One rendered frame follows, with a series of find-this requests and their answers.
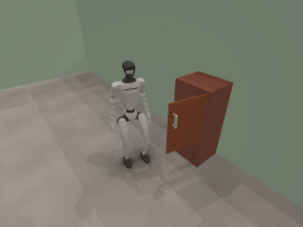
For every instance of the robot left hand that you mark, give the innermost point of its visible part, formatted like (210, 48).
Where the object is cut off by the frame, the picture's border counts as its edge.
(148, 117)

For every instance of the right robot forearm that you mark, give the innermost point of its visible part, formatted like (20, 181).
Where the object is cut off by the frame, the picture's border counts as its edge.
(112, 111)

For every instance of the robot right upper arm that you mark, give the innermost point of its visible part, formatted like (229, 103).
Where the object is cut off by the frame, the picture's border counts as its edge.
(115, 86)

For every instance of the cupboard door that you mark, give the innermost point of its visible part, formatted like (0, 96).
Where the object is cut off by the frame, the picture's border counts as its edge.
(190, 113)

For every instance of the left robot thigh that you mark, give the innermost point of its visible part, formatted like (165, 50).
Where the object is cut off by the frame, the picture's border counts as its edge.
(143, 126)

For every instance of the robot left upper arm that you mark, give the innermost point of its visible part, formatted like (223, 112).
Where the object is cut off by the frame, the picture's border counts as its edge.
(142, 87)

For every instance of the handle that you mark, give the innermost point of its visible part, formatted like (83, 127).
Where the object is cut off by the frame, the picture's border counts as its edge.
(175, 121)

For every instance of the left robot forearm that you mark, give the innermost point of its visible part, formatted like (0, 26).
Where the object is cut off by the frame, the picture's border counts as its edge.
(145, 104)

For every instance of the robot right foot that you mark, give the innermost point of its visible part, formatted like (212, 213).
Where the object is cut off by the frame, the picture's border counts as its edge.
(127, 162)

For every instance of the robot right hand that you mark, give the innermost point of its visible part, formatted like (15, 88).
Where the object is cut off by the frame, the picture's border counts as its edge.
(113, 127)

